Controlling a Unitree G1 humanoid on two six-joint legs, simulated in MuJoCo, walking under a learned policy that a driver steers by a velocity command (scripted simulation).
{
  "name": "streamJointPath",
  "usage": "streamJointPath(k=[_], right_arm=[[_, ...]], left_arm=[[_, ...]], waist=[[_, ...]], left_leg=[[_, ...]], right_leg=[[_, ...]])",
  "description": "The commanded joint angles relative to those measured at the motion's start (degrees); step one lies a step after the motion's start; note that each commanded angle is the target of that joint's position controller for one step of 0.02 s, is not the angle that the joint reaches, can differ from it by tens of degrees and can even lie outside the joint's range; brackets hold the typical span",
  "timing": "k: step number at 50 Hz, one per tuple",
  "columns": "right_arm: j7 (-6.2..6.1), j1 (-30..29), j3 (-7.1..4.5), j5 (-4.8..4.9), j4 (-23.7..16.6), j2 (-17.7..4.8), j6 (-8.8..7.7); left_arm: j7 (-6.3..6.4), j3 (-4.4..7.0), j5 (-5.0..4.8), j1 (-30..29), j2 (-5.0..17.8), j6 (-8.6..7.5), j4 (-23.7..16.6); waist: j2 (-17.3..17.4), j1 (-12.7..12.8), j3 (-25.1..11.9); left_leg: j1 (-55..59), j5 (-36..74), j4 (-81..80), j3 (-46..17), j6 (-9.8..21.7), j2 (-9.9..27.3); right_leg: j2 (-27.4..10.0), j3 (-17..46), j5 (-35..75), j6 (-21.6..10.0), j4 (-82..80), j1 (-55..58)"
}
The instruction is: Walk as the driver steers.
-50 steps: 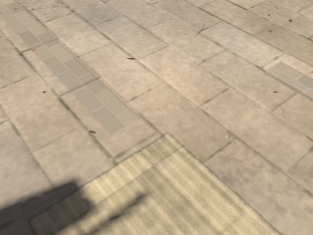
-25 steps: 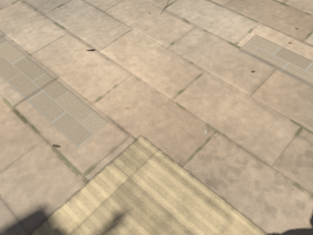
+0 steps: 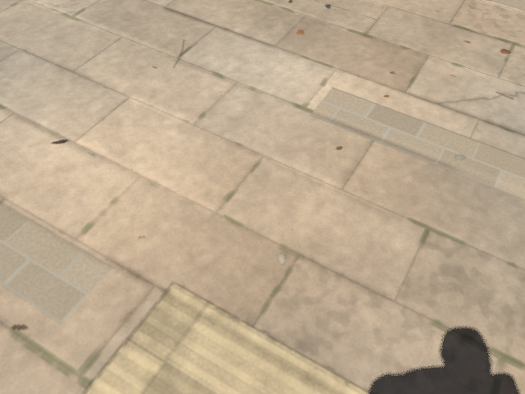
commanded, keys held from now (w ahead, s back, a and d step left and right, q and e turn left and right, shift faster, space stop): e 0.82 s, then no key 0.14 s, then w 0.04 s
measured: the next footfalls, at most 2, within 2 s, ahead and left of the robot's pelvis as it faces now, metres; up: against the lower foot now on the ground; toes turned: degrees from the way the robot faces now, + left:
right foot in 0.48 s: +0.01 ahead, -0.11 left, +0.00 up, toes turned -18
left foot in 1.02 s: +0.11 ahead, +0.04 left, +0.00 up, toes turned -38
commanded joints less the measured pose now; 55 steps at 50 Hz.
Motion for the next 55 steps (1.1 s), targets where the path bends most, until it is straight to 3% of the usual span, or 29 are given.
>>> streamJointPath(k=[1,2,3,5,10,16,19,21,22,23,24,25,26,27,28,30,33,40,45,48,50,51,52,53,54,55], right_arm=[[-0.27,0.89,-2.16,-0.13,-4.69,-8.44,-0.82],[0.08,-0.64,-1.57,0.22,-4.71,-6.22,-0.91],[0.18,-1.5,-1.43,0.2,-5.18,-5.96,-0.94],[0.37,0.67,-1.41,0.05,-5.44,-6.29,-0.89],[0.67,7.15,-2.66,-0.13,-3.92,-8.77,-1.18],[1.61,7.92,-3.48,-0.38,-3.31,-10.36,-1.24],[2.28,7.39,-4.05,-0.58,-3.44,-11.8,-0.98],[2.45,7.22,-4.44,-0.18,-3.43,-12.66,-0.57],[2.41,6.65,-4.53,0.37,-3.34,-12.79,-0.21],[2.43,8.48,-4.51,0.34,-2.65,-12.22,0.08],[2.78,10.47,-3.64,-0.57,-3.91,-8.59,0.57],[1.98,6.71,-2.63,-0.9,-7.86,-6.51,1.37],[1.75,4.16,-3.19,-0.88,-7.76,-9.25,2.02],[2.06,4.05,-3.28,-0.03,-7.3,-9.04,2.11],[2.26,4.39,-3.42,0.35,-6.4,-9.35,1.76],[2.74,6.36,-3.82,-0.74,-4.99,-10.53,1.56],[3.04,6.35,-3.5,-0.47,-4.69,-9.44,1.92],[2.35,0.75,-2.89,-0.17,-6.71,-8.68,2.14],[2.15,0.28,-2.18,0.73,-6.96,-8.29,1.45],[1.43,2.65,-1.93,1.18,-6.26,-8.5,0.62],[1.3,7.4,-1.47,0.4,-4.55,-7.31,-0.32],[0.85,7.16,-1.53,-0.64,-4.45,-8.42,-0.86],[0.81,7.36,-1.96,-1.52,-5.59,-12.27,-1.03],[1.48,9.21,-3.55,-1.84,-4.05,-16.71,-0.86],[2.21,9.88,-3.33,-1.11,-2.69,-14.15,-0.89],[2.63,7.92,-2.64,-0.27,-2.48,-11.32,-1.2]], left_arm=[[0.61,1.9,1.06,1.05,7.91,-0.58,-3.97],[0.38,1.74,1.28,2.14,7.0,-0.07,-3.16],[0.08,1.64,1.36,3.28,6.52,0.65,-2.67],[-0.67,1.41,1.15,3.69,6.65,1.78,-2.48],[-2.04,0.73,0.74,-3.03,6.74,3.21,-5.34],[-3.5,-0.69,0.66,-7.78,4.58,3.59,-8.59],[-3.24,-0.85,0.11,-7.94,4.85,3.31,-9.97],[-2.96,-0.9,0.08,-6.89,4.89,2.84,-10.56],[-2.74,-0.95,0.5,-5.13,4.65,2.32,-10.36],[-2.17,-0.65,1.21,-3.02,5.98,1.53,-9.73],[-1.49,0.57,1.83,-1.05,11.83,0.68,-10.04],[-1.33,2.2,0.67,0.24,18.6,0.61,-11.4],[-1.18,2.1,0.02,4.34,15.92,0.81,-10.07],[-0.91,0.95,-0.02,1.4,12.84,0.97,-9.84],[-0.67,0.28,0.1,-2.8,10.79,1.23,-10.24],[-0.24,-0.24,-0.01,-5.83,9.46,1.13,-10.95],[-0.57,0.05,-0.02,-3.4,10.56,0.56,-9.98],[-0.4,0.71,0.8,1.26,11.79,0.63,-8.93],[-0.56,0.42,1.3,0.85,11.33,0.87,-8.34],[-0.41,0.1,1.37,-0.64,11.18,1.09,-7.35],[-0.14,-0.38,0.59,-1.72,9.96,1.35,-6.55],[0.0,-1.43,0.56,-1.37,6.47,0.97,-6.92],[-0.29,-2.72,0.52,0.53,2.5,0.56,-7.78],[0.05,-1.52,2.37,-3.32,8.11,0.4,-8.34],[-0.04,-0.71,2.76,-4.2,9.91,0.03,-8.01],[-0.77,-0.81,2.51,-2.93,9.53,-0.33,-6.65]], waist=[[5.5,-0.58,-2.92],[4.33,0.74,-2.09],[6.02,1.44,-2.52],[8.73,0.4,-2.97],[9.59,-3.16,-2.29],[11.01,-4.3,-2.26],[12.31,-4.11,-2.61],[12.14,-3.38,-2.92],[10.6,-1.79,-3.3],[6.01,-0.81,-4.41],[-9.25,-1.15,-4.95],[-15.31,0.06,-2.74],[-8.83,2.84,-3.76],[-7.59,0.48,-0.74],[-5.76,-1.65,1.23],[-6.53,-2.89,-0.99],[-3.68,-2.67,-3.35],[-4.89,-0.16,-2.05],[-4.89,-0.17,-3.21],[-5.57,-1.84,-3.04],[-3.5,-4.92,-3.96],[1.79,-4.5,-3.45],[14.02,-3.7,-4.5],[14.01,-6.14,2.0],[9.96,-4.68,6.0],[8.84,-2.93,7.28]], left_leg=[[8.11,17.83,-12.36,-20.6,11.74,23.99],[7.08,21.84,-11.08,-14.01,10.0,19.72],[8.29,23.82,-10.3,-9.26,8.33,16.45],[11.05,31.06,-9.11,-4.42,8.37,14.68],[17.76,28.3,-8.95,-3.11,9.63,17.24],[14.75,23.95,-8.36,1.21,10.16,19.29],[11.6,25.62,-5.8,3.18,9.22,20.0],[10.52,25.13,-2.55,4.12,7.82,20.45],[8.08,21.63,0.93,6.07,5.81,19.63],[3.69,13.76,6.69,8.56,2.43,17.89],[-8.95,-9.39,21.35,13.32,-1.83,12.47],[-20.39,-27.0,29.38,9.69,-4.21,3.44],[-19.46,-25.71,35.63,3.68,-4.48,5.32],[-20.23,-20.94,37.26,2.43,-4.44,6.02],[-19.37,-15.4,34.82,1.47,-4.51,6.99],[-17.0,-10.59,35.08,2.45,-5.03,6.07],[-16.7,-8.84,34.32,2.04,-5.54,5.23],[-17.93,-10.18,24.82,0.39,-5.24,3.77],[-9.48,-11.69,17.8,0.9,-3.32,2.01],[-1.99,-11.51,10.67,0.29,-1.61,1.55],[9.4,-5.37,-4.22,1.38,0.01,1.43],[15.18,-8.65,-9.2,-4.42,1.07,6.85],[19.91,-23.62,-16.11,-21.44,4.98,19.53],[11.98,-32.37,-20.67,-31.3,9.9,23.69],[9.17,-34.52,-20.87,-30.35,10.86,22.53],[8.43,-31.34,-21.0,-25.82,9.49,19.5]], right_leg=[[-3.65,-4.35,-12.59,2.09,22.75,-9.5],[-4.35,-4.47,-9.17,2.37,26.54,-8.56],[-4.43,-5.07,-6.56,2.79,29.94,-8.9],[-4.6,-6.82,-5.51,4.14,34.53,-10.5],[-6.53,-7.67,-4.25,5.99,29.74,-13.96],[-9.31,-11.63,-6.64,4.19,15.05,-5.47],[-8.77,-14.77,-7.22,2.36,7.77,1.12],[-8.33,-15.81,-5.0,0.98,0.72,4.94],[-7.66,-16.19,0.17,0.1,-6.6,9.52],[-8.03,-12.8,6.36,-0.69,-14.12,15.96],[-21.81,6.08,13.15,-3.3,-19.78,23.97],[-33.61,21.34,30.81,-12.64,-18.53,20.95],[-31.71,17.48,33.5,-16.06,-17.23,20.65],[-27.93,12.49,30.59,-15.32,-17.16,18.47],[-23.28,8.3,26.27,-12.47,-18.01,16.08],[-19.09,5.11,31.17,-10.37,-17.2,16.42],[-18.48,5.86,31.54,-10.18,-16.62,17.42],[-18.52,13.99,21.66,-11.8,-16.38,17.72],[-17.94,15.54,27.12,-11.35,-13.9,14.76],[-17.65,17.21,32.95,-9.88,-12.9,13.3],[-14.14,16.67,12.86,-7.24,-11.77,8.22],[-10.34,13.61,-2.62,-4.38,-7.89,1.78],[-2.54,3.11,-14.92,-1.78,5.04,-6.6],[0.35,-2.17,-14.24,-1.56,12.13,-13.21],[-3.43,-0.53,-9.99,-1.47,16.8,-13.85],[-4.75,-1.25,-5.83,-0.73,17.89,-13.53]])
Keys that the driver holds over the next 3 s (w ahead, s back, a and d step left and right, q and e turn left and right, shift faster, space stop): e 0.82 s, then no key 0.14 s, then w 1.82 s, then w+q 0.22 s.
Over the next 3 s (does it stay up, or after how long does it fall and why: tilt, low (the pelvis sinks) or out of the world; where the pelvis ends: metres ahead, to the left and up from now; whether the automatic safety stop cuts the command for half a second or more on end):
stays up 0.79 -0.61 0.00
